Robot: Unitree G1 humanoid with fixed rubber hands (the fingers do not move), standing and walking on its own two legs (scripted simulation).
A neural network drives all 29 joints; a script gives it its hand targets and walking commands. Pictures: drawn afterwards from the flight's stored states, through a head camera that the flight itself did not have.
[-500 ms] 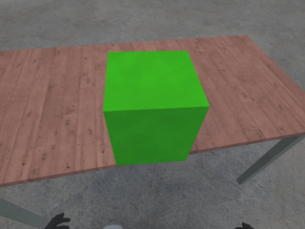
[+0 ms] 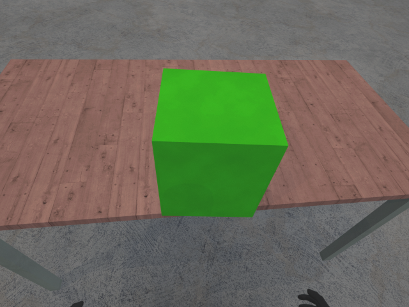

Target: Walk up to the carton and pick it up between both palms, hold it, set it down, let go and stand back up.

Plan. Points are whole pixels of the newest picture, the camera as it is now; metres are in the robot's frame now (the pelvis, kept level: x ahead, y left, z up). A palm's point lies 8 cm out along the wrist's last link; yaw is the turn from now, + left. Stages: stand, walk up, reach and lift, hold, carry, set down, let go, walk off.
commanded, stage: walk up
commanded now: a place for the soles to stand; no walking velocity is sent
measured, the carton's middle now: (211, 148) +0.41 -0.01 +0.07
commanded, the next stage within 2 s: reach and lift in 1.58 s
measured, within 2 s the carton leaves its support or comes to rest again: neither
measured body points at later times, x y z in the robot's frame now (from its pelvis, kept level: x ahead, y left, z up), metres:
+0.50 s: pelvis +0.02 -0.02 +0.00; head +0.02 -0.02 +0.45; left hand +0.11 +0.25 -0.10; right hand +0.12 -0.28 -0.11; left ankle +0.02 +0.11 -0.73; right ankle +0.00 -0.14 -0.73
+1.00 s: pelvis +0.01 -0.02 +0.00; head +0.01 -0.01 +0.45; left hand +0.09 +0.26 -0.11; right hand +0.16 -0.27 -0.09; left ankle +0.02 +0.11 -0.73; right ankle +0.00 -0.14 -0.73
